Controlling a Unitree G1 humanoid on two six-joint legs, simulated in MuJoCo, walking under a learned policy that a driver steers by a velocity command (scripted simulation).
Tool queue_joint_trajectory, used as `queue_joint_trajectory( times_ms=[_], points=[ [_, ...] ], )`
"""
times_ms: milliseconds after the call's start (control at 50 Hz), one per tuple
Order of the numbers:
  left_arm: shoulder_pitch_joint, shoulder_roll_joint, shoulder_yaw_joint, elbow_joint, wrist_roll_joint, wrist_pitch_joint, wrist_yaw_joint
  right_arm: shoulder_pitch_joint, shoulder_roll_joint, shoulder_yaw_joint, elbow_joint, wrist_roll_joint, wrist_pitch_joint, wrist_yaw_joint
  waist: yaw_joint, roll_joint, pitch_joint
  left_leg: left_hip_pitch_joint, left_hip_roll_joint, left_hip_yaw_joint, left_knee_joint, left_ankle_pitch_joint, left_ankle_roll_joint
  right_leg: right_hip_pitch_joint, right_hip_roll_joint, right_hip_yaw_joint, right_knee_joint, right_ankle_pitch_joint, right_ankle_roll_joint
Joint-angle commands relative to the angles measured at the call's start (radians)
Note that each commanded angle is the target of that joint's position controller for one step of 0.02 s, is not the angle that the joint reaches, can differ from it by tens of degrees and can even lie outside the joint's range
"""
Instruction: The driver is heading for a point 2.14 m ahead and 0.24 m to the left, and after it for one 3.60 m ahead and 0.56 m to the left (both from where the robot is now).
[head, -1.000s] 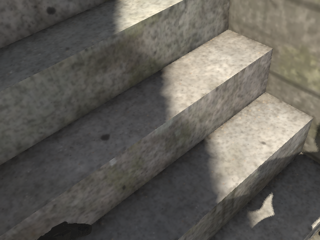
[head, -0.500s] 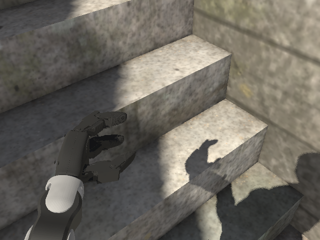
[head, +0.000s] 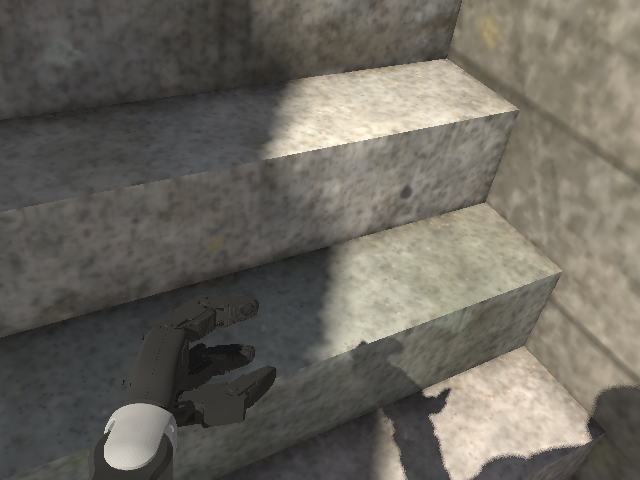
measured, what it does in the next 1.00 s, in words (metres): goes down, backwards, turning left: right foot 0.24 m lower, then left foot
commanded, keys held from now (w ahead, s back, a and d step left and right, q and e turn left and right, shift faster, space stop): w+q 0.24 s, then w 0.76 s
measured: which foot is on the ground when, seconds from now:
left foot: down 0.00-0.18, up 0.20-0.44, down 0.46-0.64, up 0.66-1.00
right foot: up 0.00-0.24, down 0.26-0.44, up 0.46-0.68, down 0.70-0.98, up 1.00-1.00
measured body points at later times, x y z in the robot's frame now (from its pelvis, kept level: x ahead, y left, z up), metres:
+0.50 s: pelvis -0.26 -0.03 -0.23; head -0.23 -0.01 +0.22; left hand -0.29 +0.21 -0.36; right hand +0.01 -0.10 -0.30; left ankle -0.25 +0.06 -0.92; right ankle -0.26 -0.15 -0.88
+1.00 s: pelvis -0.56 -0.03 -0.44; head -0.55 -0.05 +0.01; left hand -0.66 +0.14 -0.57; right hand -0.22 -0.05 -0.47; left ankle -0.68 +0.06 -1.15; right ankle -0.43 -0.12 -1.11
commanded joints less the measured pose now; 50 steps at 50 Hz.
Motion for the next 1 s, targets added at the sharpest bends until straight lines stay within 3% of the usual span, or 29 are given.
queue_joint_trajectory(
  times_ms=[20,80,140,180,220,260,280,320,360,380,420,460,480,520,540,580,640,660,680,720,740,780,800,820,840,900,960,980,1000],
  points=[
    [0.116,0.022,-0.007,-0.193,-0.001,0.0,0.004,-0.287,-0.141,0.012,-0.195,0.04,-0.083,0.035,0.301,0.26,0.106,-0.28,0.162,-0.626,-0.568,0.095,0.243,-0.001,0.143,0.207,0.444,0.115,0.004],
    [0.308,0.125,0.066,-0.132,0.02,0.025,0.05,-0.513,-0.235,-0.003,-0.301,0.049,-0.114,0.023,0.39,0.07,0.07,-0.286,0.191,-0.533,-0.324,-0.028,0.185,-0.045,0.142,0.207,0.622,0.373,0.028],
    [0.605,0.165,0.077,0.045,0.054,0.057,0.056,-0.682,-0.125,0.048,-0.381,0.019,-0.13,0.002,0.501,0.056,-0.098,-0.558,0.043,-0.166,-0.054,-0.041,-0.013,0.411,0.16,0.027,0.352,0.559,-0.04],
    [0.738,0.15,0.052,0.181,0.116,0.053,0.052,-0.772,-0.015,0.064,-0.471,0.004,-0.107,-0.015,0.521,0.082,0.04,-0.577,-0.134,0.08,0.196,0.047,-0.218,0.428,0.143,-0.121,-0.48,0.389,-0.183],
    [0.441,-0.021,0.003,0.234,0.119,0.018,-0.015,-0.656,0.099,0.083,-0.488,0.086,-0.05,-0.014,0.296,-0.277,0.135,-0.571,-0.179,0.093,1.061,-0.065,-0.124,0.222,-0.049,0.077,-0.98,0.899,-0.245],
    [0.115,-0.119,-0.065,0.197,0.095,-0.005,-0.054,-0.277,0.089,0.057,-0.41,0.142,-0.015,0.017,-0.032,0.006,0.244,-0.45,-0.259,-0.088,1.37,0.026,-0.116,0.005,-0.127,0.236,-1.334,0.918,-0.252],
    [0.187,-0.06,-0.041,0.145,0.137,-0.048,-0.057,-0.452,0.089,0.086,-0.45,0.11,-0.012,0.076,0.078,0.109,0.171,-0.434,-0.271,-0.024,1.414,0.082,-0.117,0.016,-0.011,0.108,-0.992,0.992,-0.165],
    [0.11,0.344,0.058,0.101,0.08,-0.103,-0.004,-0.296,-0.144,0.03,-0.397,0.079,-0.034,0.103,-0.015,0.019,-0.096,-0.481,-0.037,-0.026,1.301,0.315,-0.209,0.335,-0.113,0.381,-0.863,1.099,-0.287],
    [0.41,0.286,0.058,0.099,0.03,-0.105,0.058,-0.657,-0.183,0.047,-0.399,0.066,-0.05,0.104,0.247,0.286,-0.056,-0.521,0.004,0.047,0.511,0.383,-0.171,0.486,-0.163,0.44,-0.811,1.006,-0.327],
    [0.494,0.328,0.072,0.101,0.003,-0.097,0.073,-0.778,-0.14,0.064,-0.48,0.076,-0.045,0.093,0.292,0.247,-0.052,-0.445,0.079,0.058,0.131,0.209,-0.158,0.512,-0.257,0.562,-0.806,0.855,-0.344],
    [0.536,0.336,0.082,0.113,-0.005,-0.051,0.061,-0.751,-0.088,0.071,-0.432,0.071,-0.011,0.077,0.299,0.036,-0.087,0.01,0.033,0.125,-0.311,-0.013,-0.081,0.34,-0.123,0.431,-0.703,0.7,-0.33],
    [0.479,0.248,0.044,0.097,0.028,-0.041,0.027,-0.428,-0.123,0.043,-0.227,0.099,0.015,0.074,0.208,0.072,-0.091,0.492,0.109,-0.038,-0.623,0.302,0.033,-0.102,0.143,0.215,0.045,-0.144,-0.219],
    [0.707,0.28,0.08,0.077,0.007,-0.056,0.003,-0.668,-0.177,0.043,-0.302,0.059,-0.022,0.078,0.448,0.225,-0.275,0.724,0.212,-0.146,-0.149,0.79,0.059,-0.354,0.252,0.245,0.336,-0.123,-0.086],
    [1.029,0.283,0.08,0.174,0.006,-0.042,0.035,-0.901,-0.18,0.039,-0.407,0.041,-0.068,0.091,0.58,0.141,-0.415,0.301,0.332,-0.192,-0.239,0.185,0.058,-0.187,0.153,0.212,0.608,0.044,-0.007],
    [1.201,0.206,0.058,0.234,0.028,-0.023,0.053,-1.005,-0.201,0.033,-0.43,0.049,-0.09,0.086,0.671,0.086,-0.337,0.044,0.371,-0.2,-0.276,0.025,0.006,-0.064,0.147,0.088,0.69,0.11,0.004],
    [1.571,0.168,0.063,0.414,0.109,0.025,0.054,-1.255,-0.136,0.059,-0.484,-0.016,-0.126,0.08,0.878,0.111,-0.207,-0.652,0.119,0.234,-0.205,-0.09,-0.214,0.603,0.307,-0.221,0.695,0.448,-0.013],
    [1.682,0.076,0.039,0.505,0.095,0.038,0.085,-1.531,0.076,0.128,-0.605,0.082,-0.122,0.102,0.907,0.079,0.285,-0.875,0.147,0.201,0.27,-0.047,-0.215,0.445,-0.042,0.189,-0.493,0.291,-0.286],
    [1.473,-0.019,0.017,0.491,0.091,-0.007,0.067,-1.433,0.139,0.151,-0.626,0.116,-0.095,0.103,0.745,-0.102,0.345,-0.833,0.152,0.171,0.663,-0.123,-0.143,0.347,-0.114,0.274,-0.86,0.485,-0.315],
    [1.068,-0.086,-0.024,0.421,0.111,-0.033,0.04,-1.134,0.17,0.154,-0.575,0.142,-0.06,0.104,0.433,-0.142,0.262,-0.719,0.129,0.169,0.998,-0.058,-0.114,0.271,-0.082,0.141,-0.958,0.65,-0.311],
    [0.689,-0.078,-0.069,0.354,0.112,-0.038,-0.014,-0.831,0.245,0.138,-0.499,0.171,-0.056,0.123,0.14,0.03,0.137,-0.554,0.037,0.05,1.685,0.062,-0.084,0.089,-0.11,0.149,-1.0,0.696,-0.246],
    [0.8,-0.053,-0.075,0.31,0.167,-0.107,-0.03,-0.951,0.231,0.14,-0.556,0.153,-0.099,0.154,0.248,0.221,0.111,-0.507,-0.09,-0.089,1.706,0.358,-0.108,-0.004,-0.048,0.337,-0.76,0.846,-0.136],
    [0.779,0.142,-0.021,0.242,0.119,-0.126,0.02,-0.911,0.053,0.106,-0.57,0.131,-0.08,0.126,0.261,0.041,0.146,-0.513,0.09,-0.151,1.234,0.621,-0.142,-0.047,-0.174,0.673,-0.958,0.344,-0.212],
    [0.807,0.193,0.001,0.233,0.103,-0.107,0.06,-0.979,-0.094,0.041,-0.554,0.128,-0.035,0.078,0.31,0.052,0.158,-0.529,0.114,-0.076,0.985,0.649,-0.182,0.103,-0.204,0.705,-0.966,0.318,-0.261],
    [0.875,0.196,0.012,0.24,0.124,-0.106,0.1,-1.107,-0.151,0.008,-0.584,0.131,0.001,0.042,0.416,0.031,0.19,-0.516,0.125,-0.034,0.776,0.761,-0.227,0.116,-0.268,0.852,-0.944,0.21,-0.327],
    [1.021,0.109,0.001,0.25,0.123,-0.081,0.116,-1.236,-0.142,-0.014,-0.579,0.121,0.022,0.028,0.534,0.008,0.134,-0.465,0.073,0.006,0.664,0.667,-0.272,0.222,-0.185,0.776,-0.962,0.086,-0.302],
    [0.978,0.134,0.05,0.236,0.071,-0.066,0.132,-1.134,-0.183,-0.062,-0.503,0.1,0.042,0.043,0.519,-0.095,0.039,-0.184,-0.006,0.0,0.285,0.665,-0.305,0.28,-0.072,0.628,-0.701,0.08,-0.292],
    [0.627,0.115,0.065,0.113,0.069,-0.036,0.151,-0.679,-0.116,-0.028,-0.321,0.084,0.036,0.066,0.297,-0.125,-0.028,0.248,-0.022,0.144,-0.369,0.638,-0.177,0.026,0.173,0.261,-0.353,0.27,-0.154],
    [0.465,0.08,0.064,0.035,0.071,-0.016,0.153,-0.466,-0.09,-0.01,-0.18,0.028,0.049,0.076,0.206,-0.146,0.064,0.369,-0.048,0.321,-0.744,0.935,-0.113,-0.11,0.316,0.13,-0.157,0.278,-0.029],
    [0.487,0.028,0.055,-0.007,0.057,0.0,0.144,-0.454,-0.007,0.027,-0.055,0.011,0.058,0.112,0.301,0.051,0.133,0.357,-0.037,0.371,-0.921,1.033,-0.064,-0.263,0.375,0.073,-0.019,-0.138,0.034]
  ],
)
